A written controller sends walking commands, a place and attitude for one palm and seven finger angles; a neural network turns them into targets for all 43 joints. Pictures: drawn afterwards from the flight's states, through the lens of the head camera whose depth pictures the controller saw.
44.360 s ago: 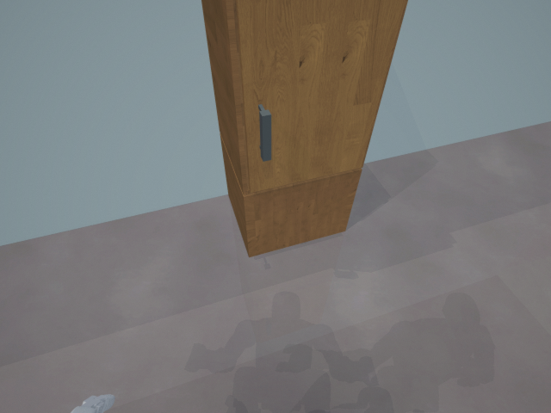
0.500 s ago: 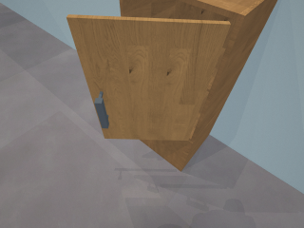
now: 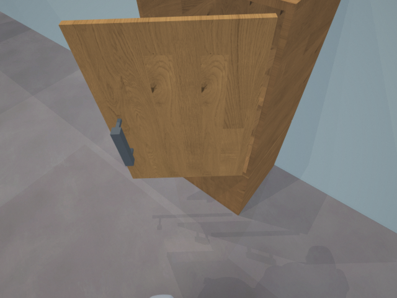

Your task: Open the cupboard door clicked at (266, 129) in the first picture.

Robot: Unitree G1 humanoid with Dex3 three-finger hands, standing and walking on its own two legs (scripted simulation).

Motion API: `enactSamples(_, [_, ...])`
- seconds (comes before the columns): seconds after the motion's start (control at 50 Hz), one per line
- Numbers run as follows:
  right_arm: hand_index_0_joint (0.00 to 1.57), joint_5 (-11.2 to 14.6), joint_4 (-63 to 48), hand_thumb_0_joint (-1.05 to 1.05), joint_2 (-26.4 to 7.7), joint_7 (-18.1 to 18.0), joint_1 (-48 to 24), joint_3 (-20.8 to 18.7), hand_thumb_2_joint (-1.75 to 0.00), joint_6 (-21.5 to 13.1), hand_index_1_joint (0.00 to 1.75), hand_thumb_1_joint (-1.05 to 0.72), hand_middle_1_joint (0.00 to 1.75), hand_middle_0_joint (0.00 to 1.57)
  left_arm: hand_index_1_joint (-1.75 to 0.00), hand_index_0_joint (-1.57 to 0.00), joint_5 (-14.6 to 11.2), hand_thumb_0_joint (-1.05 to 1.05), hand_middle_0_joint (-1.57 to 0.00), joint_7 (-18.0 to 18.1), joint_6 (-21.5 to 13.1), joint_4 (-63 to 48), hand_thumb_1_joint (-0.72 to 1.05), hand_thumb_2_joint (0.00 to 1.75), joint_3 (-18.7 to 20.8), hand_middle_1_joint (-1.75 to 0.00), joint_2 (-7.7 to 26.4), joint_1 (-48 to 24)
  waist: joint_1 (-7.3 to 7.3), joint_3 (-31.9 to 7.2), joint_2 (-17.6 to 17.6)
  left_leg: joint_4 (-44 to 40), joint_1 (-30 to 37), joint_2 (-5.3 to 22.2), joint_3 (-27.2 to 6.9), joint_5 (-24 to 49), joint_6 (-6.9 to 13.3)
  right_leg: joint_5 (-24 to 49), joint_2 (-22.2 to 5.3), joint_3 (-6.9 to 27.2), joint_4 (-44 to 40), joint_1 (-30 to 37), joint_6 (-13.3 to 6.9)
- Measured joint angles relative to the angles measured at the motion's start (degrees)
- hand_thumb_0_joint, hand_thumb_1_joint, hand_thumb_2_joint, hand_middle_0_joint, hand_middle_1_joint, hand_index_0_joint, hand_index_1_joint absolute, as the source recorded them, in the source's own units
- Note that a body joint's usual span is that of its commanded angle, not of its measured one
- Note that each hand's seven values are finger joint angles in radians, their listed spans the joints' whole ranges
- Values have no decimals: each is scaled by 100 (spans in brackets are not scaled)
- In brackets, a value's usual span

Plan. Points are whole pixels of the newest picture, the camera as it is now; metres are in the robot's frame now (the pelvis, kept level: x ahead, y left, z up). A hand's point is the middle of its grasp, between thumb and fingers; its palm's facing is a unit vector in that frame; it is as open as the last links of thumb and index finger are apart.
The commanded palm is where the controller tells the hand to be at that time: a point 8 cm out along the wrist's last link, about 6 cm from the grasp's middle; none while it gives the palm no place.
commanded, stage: come to a stop and stand still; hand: left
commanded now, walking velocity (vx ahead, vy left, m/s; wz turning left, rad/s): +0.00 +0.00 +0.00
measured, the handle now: (124, 142) +0.53 +0.25 -0.09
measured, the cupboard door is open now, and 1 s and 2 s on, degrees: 39 39 39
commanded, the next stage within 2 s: look again from close up in 0.42 s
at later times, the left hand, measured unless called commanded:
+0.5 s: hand out of the picture -0.01 +0.21 -0.16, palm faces -0.02 -0.97 -0.24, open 7.4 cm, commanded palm none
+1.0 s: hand out of the picture +0.06 +0.20 -0.16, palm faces -0.02 -0.98 -0.21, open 7.4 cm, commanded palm none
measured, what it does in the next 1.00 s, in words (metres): stands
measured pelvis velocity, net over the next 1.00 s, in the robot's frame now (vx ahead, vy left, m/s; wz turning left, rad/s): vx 0.02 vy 0.02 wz -0.01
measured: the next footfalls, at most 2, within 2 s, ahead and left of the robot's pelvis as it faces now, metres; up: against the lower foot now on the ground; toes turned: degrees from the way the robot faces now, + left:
none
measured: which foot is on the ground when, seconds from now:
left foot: down 0.00-1.00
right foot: down 0.00-1.00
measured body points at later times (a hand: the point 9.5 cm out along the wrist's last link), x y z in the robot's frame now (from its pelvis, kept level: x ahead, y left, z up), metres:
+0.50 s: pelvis -0.02 +0.02 +0.01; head +0.00 +0.00 +0.46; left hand -0.01 +0.26 -0.14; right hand -0.02 -0.22 -0.15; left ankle +0.01 +0.11 -0.73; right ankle +0.00 -0.09 -0.73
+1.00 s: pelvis +0.02 +0.02 +0.01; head +0.04 +0.02 +0.46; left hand +0.06 +0.25 -0.15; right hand +0.04 -0.21 -0.15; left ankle +0.01 +0.11 -0.73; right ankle +0.00 -0.09 -0.73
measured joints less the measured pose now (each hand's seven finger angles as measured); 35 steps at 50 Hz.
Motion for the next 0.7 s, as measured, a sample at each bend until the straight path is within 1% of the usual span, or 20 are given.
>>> enactSamples(0.04, [20, 4, -147, 0, -9, 13, -90, 7, -90, -17, 29, -91, 30, 20, -30, -20, 9, 0, -20, 16, 33, -3, 92, 90, -19, -30, -29, 68, -13, -50, -17, -339, -13, -29, 32, 52, -15, 75, 4, 21, -59, 37, -7])
enactSamples(0.1, [20, -21, -289, 0, -33, 49, -97, 50, -90, -114, 29, -91, 30, 20, -30, -21, -17, 0, -21, -50, 119, 33, 93, 90, -71, -30, 23, 121, -44, -163, 45, -1377, 285, -27, 99, 643, -16, 40, 43, -37, 64, 49, 37])
enactSamples(0.12, [20, -38, -292, 0, -37, 55, -80, 63, -90, -149, 29, -91, 30, 19, -30, -21, -33, 0, -21, -71, 161, 58, 93, 90, -76, -30, 46, 113, -53, -199, 63, -1540, 339, -24, 88, 760, 44, -3, 50, -69, 151, 32, 58])
enactSamples(0.16, [20, -89, -254, 0, -4, 66, -27, 125, -90, -156, 29, -91, 30, 19, -30, -21, -47, 1, -21, -101, 254, 102, 92, 90, -58, -30, 100, 102, 16, -260, -22, -1558, 373, -78, 148, 878, 134, 25, -4, -16, 128, 72, 100])
enactSamples(0.2, [20, -127, -225, 0, -4, 87, 73, 187, -90, -156, 29, -91, 30, 20, -30, -21, -36, 1, -21, -131, 278, 102, 92, 90, -51, -30, 138, 148, 72, -355, -52, -1734, 417, -115, 200, 998, 171, 130, -28, 37, -36, 97, 119])
enactSamples(0.3, [20, -129, -78, 0, -74, 74, 237, 248, -90, -131, 29, -92, 30, 20, -30, -20, -23, 1, -20, -171, 212, 131, 91, 90, -67, -30, 200, 318, 123, -405, -34, -2219, 495, -219, 265, 1303, 202, 364, -98, 113, -349, 84, 143])
enactSamples(0.5, [20, -102, 401, 0, -104, 79, 612, 323, -90, -155, 29, -91, 30, 20, -30, -20, -54, 1, -20, -192, 197, 512, 90, 90, -108, -30, 226, 611, 53, -340, -109, -2547, 543, -268, 297, 1433, 210, 452, -112, 177, -579, 79, 163])
enactSamples(0.6, [20, -72, 642, 0, -59, 58, 681, 364, -90, -197, 29, -91, 30, 20, -30, -20, -70, 1, -20, -181, 138, 648, 90, 90, -157, -30, 163, 559, 48, -288, -156, -2597, 624, -278, 306, 1381, 211, 401, -117, 190, -626, 155, 177])
enactSamples(0.7, [20, -49, 790, 0, 30, 30, 598, 402, -90, -265, 29, -91, 30, 20, -30, -20, -79, 1, -20, -158, 91, 730, 90, 90, -192, -30, 98, 400, 46, -255, -213, -2608, 727, -282, 319, 1304, 213, 333, -118, 207, -638, 254, 191])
